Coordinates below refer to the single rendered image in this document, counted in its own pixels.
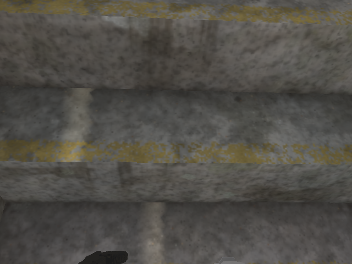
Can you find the robot left hand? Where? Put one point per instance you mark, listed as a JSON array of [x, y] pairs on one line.
[[108, 257]]

